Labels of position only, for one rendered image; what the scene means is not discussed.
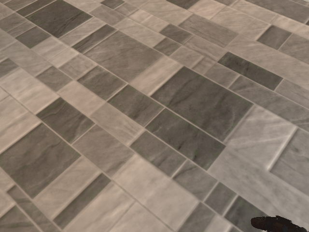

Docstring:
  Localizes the robot right hand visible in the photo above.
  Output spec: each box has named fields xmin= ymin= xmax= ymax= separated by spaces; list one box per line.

xmin=250 ymin=216 xmax=309 ymax=232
